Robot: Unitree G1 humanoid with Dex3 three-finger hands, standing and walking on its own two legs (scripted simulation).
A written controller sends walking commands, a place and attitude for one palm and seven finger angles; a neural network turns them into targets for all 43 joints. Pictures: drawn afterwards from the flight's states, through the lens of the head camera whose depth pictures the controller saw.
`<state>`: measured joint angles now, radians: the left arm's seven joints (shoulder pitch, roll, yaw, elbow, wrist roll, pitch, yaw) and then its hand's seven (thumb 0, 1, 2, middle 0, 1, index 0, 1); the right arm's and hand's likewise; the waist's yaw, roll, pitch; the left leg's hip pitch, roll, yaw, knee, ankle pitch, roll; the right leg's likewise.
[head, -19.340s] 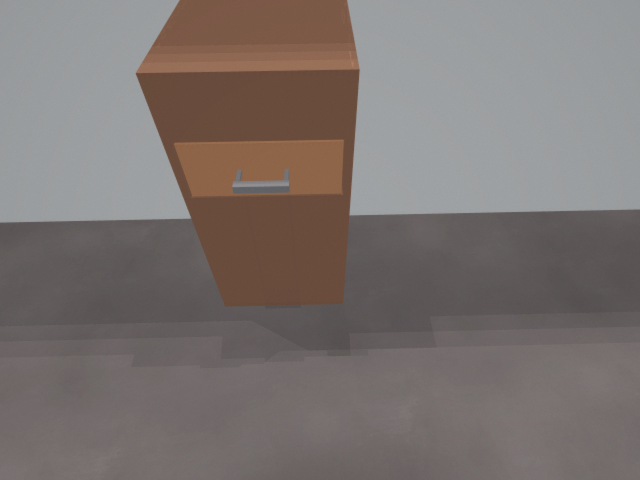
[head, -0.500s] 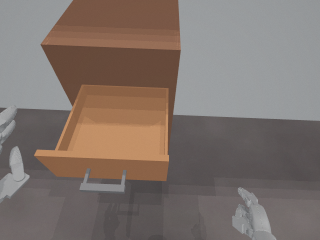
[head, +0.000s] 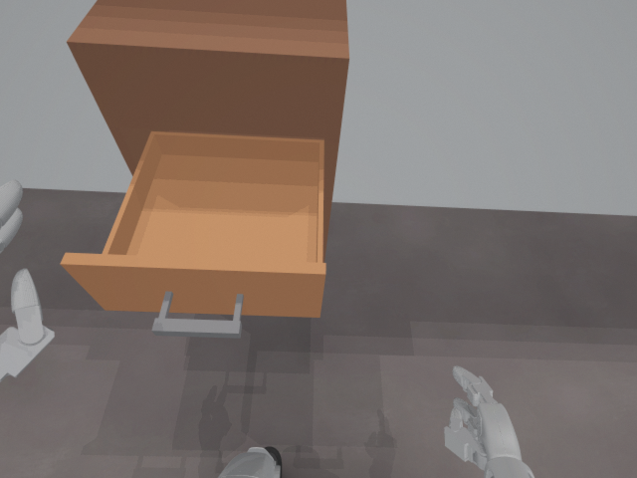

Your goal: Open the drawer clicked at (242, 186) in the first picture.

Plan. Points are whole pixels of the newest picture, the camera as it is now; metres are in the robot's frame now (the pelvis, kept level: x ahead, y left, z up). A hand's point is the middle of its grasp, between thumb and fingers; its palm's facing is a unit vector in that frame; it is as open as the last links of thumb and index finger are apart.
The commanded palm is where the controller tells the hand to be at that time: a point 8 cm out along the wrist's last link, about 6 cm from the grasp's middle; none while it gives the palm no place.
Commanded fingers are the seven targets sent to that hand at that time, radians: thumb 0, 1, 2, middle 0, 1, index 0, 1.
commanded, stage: step back with the hand held close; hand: left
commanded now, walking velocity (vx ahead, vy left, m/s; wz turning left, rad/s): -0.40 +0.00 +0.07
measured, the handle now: (200, 314) +0.35 +0.22 -0.12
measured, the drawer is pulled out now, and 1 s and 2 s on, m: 0.30 0.30 0.30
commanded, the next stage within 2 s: stop stepping back and stand still in 0.30 s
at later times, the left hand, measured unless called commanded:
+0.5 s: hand out of the picture +0.07 +0.19 +0.18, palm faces +0.28 -0.83 -0.48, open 7.4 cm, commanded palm +0.01 +0.24 +0.19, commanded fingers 0.00 0.90 0.90 -0.20 -0.30 -0.20 -0.30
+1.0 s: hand out of the picture -0.02 +0.19 +0.18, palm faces +0.38 -0.78 -0.50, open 7.4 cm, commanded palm -0.08 +0.23 +0.19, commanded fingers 0.00 0.90 0.90 -0.20 -0.30 -0.20 -0.30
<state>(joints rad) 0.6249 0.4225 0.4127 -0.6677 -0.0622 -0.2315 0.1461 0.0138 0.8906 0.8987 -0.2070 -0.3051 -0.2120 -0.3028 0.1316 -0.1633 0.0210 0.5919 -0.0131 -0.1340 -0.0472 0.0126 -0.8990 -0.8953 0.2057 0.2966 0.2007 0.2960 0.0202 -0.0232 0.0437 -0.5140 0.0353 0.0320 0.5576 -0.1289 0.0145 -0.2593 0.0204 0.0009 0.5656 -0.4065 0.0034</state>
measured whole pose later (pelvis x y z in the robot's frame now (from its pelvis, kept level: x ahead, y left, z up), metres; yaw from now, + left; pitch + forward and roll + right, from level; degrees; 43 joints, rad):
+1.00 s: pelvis -0.19 -0.05 +0.01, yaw +3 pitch +0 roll +0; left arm 0.68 0.42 0.39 -0.60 -0.04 -0.23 0.16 0.01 0.89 0.90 -0.21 -0.31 -0.22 -0.30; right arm 0.24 -0.21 -0.03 0.61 0.02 -0.12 -0.06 0.01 -0.90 -0.90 0.20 0.30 0.20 0.30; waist -0.04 -0.01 0.02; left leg -0.23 0.03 0.04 0.54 -0.30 0.00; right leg -0.27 -0.03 -0.09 0.54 -0.25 -0.01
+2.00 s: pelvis -0.19 -0.04 +0.02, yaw +3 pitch -2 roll +0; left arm 0.28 0.13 0.01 1.15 0.01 0.01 0.03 0.00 0.91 0.90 -0.20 -0.30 -0.20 -0.30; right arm 0.33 -0.10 0.01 1.12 -0.01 0.01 -0.04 0.00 -0.91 -0.90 0.20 0.30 0.20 0.30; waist 0.00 0.03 0.07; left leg -0.14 0.01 0.04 0.42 -0.24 0.01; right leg -0.18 -0.02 -0.06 0.41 -0.19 0.00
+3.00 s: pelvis -0.19 -0.07 +0.02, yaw +2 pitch -2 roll +0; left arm 0.27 0.12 0.02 1.14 0.01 0.00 0.04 0.00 0.91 0.90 -0.20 -0.30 -0.20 -0.30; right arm 0.31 -0.10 -0.01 1.13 -0.02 0.01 -0.05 0.00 -0.91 -0.90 0.20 0.30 0.20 0.30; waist -0.01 0.02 0.08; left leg -0.13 0.05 0.04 0.40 -0.24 -0.03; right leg -0.18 0.01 -0.06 0.40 -0.19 -0.03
